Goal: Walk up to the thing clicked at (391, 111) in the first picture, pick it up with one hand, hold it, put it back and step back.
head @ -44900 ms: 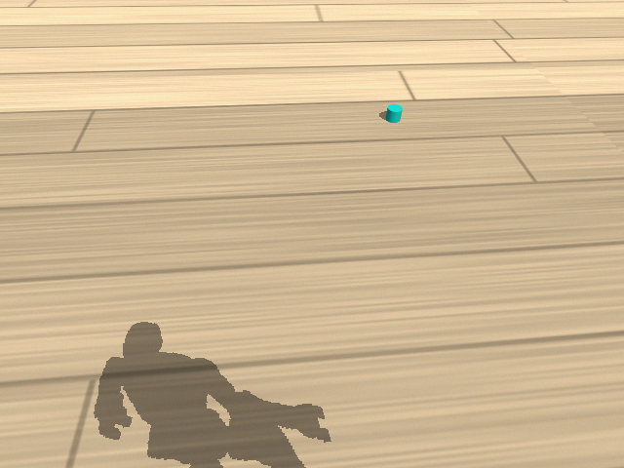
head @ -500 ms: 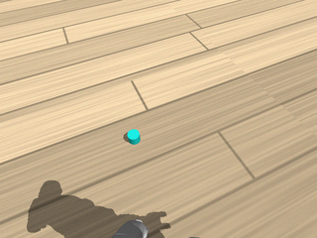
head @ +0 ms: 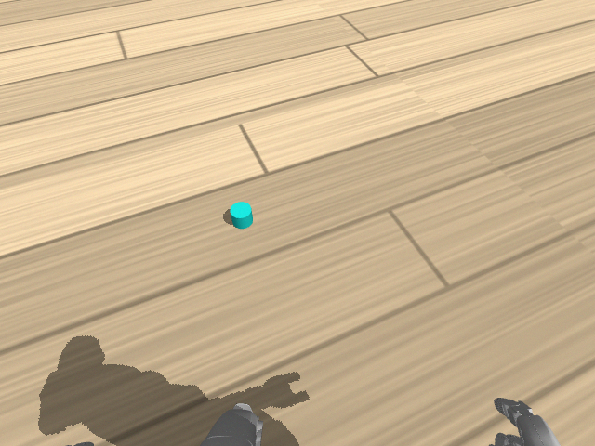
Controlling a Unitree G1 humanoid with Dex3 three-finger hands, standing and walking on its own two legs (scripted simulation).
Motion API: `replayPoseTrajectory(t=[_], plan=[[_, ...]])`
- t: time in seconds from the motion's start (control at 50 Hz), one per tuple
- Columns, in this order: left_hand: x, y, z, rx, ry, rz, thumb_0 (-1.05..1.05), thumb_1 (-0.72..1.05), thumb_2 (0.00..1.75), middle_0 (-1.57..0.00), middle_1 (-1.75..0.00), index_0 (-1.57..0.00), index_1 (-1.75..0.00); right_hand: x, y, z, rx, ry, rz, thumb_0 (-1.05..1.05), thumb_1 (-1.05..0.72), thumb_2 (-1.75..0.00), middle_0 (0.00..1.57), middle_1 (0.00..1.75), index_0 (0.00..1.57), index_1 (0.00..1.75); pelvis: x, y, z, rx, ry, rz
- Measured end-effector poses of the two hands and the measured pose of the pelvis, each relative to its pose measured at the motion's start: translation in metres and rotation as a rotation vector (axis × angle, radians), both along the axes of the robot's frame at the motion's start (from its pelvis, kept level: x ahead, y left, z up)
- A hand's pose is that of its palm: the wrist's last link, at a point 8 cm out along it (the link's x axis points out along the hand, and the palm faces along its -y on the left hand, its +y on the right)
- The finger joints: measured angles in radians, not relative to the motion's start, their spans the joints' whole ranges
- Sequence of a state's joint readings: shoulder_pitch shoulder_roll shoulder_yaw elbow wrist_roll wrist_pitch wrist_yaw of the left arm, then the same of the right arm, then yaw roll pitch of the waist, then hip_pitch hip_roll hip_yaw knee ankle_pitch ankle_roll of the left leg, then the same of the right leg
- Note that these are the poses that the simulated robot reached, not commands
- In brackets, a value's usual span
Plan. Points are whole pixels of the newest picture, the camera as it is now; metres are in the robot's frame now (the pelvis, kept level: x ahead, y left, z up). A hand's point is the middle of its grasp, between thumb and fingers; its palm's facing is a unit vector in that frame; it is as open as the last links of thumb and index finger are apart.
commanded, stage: step back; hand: left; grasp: from above
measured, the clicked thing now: (241, 215) +1.01 +0.25 -0.71
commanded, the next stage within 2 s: stand in 1.12 s
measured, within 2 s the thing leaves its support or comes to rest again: neither
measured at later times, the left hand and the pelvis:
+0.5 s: hand out of the picture -0.01 +0.29 -0.13, palm faces +0.06 -0.91 -0.41, open 7.4 cm; pelvis -0.05 +0.00 +0.02, yaw +4 degrees
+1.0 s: hand out of the picture +0.05 +0.29 -0.14, palm faces +0.08 -0.93 -0.36, open 7.4 cm; pelvis +0.00 +0.02 +0.02, yaw +4 degrees
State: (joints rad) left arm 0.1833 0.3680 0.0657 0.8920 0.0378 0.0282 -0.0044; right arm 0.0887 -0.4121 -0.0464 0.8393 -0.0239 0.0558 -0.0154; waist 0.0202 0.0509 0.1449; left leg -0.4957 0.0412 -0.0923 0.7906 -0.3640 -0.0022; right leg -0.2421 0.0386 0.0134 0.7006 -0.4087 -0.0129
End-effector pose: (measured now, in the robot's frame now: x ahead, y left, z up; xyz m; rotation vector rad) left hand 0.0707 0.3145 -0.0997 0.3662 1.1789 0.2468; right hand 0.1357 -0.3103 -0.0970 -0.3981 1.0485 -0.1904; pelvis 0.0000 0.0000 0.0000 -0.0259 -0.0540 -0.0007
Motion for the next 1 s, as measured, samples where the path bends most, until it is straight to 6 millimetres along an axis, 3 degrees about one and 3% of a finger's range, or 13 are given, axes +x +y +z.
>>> replayPoseTrajectory(t=[0.08,0.16,0.28,0.4,0.52,0.62,0.7,0.88,1.0], plan=[[-0.047,-0.004,0.011,0.013,0.033,0.038,0.01,0.90,0.90,-0.21,-0.30,-0.21,-0.30,-0.035,-0.007,0.000,0.014,0.045,-0.012,0.00,-0.90,-0.90,0.20,0.30,0.20,0.30,-0.018,-0.003,0.009,0.039,0.003,0.010],[-0.075,0.003,0.018,0.033,0.018,0.069,0.01,0.90,0.90,-0.21,-0.30,-0.21,-0.30,-0.073,-0.009,-0.006,0.015,0.127,0.004,0.00,-0.91,-0.90,0.20,0.30,0.20,0.30,-0.033,-0.002,0.010,0.041,0.007,0.043],[-0.101,0.026,0.013,0.038,0.004,0.110,0.01,0.90,0.90,-0.21,-0.30,-0.21,-0.30,-0.114,0.006,-0.011,0.020,0.222,0.010,0.00,-0.91,-0.90,0.20,0.30,0.20,0.30,-0.049,0.008,0.008,0.062,-0.004,0.085],[-0.106,0.027,0.014,0.005,0.044,0.107,0.01,0.91,0.90,-0.21,-0.30,-0.20,-0.30,-0.128,0.020,0.001,0.053,0.183,-0.004,0.00,-0.90,-0.90,0.20,0.30,0.21,0.30,-0.051,0.009,0.018,0.044,0.004,0.076],[-0.092,0.011,0.014,0.007,0.023,0.082,0.01,0.91,0.90,-0.21,-0.30,-0.20,-0.30,-0.116,0.007,-0.005,0.066,0.161,-0.019,0.00,-0.90,-0.90,0.20,0.30,0.21,0.30,-0.044,-0.004,0.015,0.025,0.002,0.062],[-0.084,-0.005,0.015,-0.007,-0.023,0.103,0.01,0.91,0.90,-0.21,-0.30,-0.20,-0.30,-0.094,0.001,-0.007,0.051,0.167,0.001,0.00,-0.90,-0.90,0.20,0.30,0.20,0.30,-0.035,-0.008,0.015,0.017,-0.002,0.080],[-0.079,-0.008,0.018,-0.020,-0.026,0.117,0.01,0.90,0.90,-0.21,-0.30,-0.20,-0.30,-0.073,0.002,-0.003,0.041,0.163,0.032,0.00,-0.91,-0.90,0.20,0.30,0.20,0.30,-0.025,-0.003,0.020,0.021,0.001,0.094],[-0.053,0.018,-0.003,-0.045,0.007,0.130,0.01,0.90,0.90,-0.21,-0.30,-0.20,-0.30,-0.033,0.034,-0.002,0.023,0.126,0.050,0.00,-0.91,-0.90,0.20,0.30,0.20,0.30,-0.009,0.020,0.011,0.036,0.002,0.090],[-0.036,0.022,-0.004,-0.053,0.019,0.098,0.01,0.91,0.90,-0.21,-0.30,-0.20,-0.30,-0.006,0.056,0.004,0.060,0.083,0.055,0.00,-0.90,-0.90,0.20,0.30,0.20,0.30,-0.003,0.022,0.015,0.012,0.011,0.070]])
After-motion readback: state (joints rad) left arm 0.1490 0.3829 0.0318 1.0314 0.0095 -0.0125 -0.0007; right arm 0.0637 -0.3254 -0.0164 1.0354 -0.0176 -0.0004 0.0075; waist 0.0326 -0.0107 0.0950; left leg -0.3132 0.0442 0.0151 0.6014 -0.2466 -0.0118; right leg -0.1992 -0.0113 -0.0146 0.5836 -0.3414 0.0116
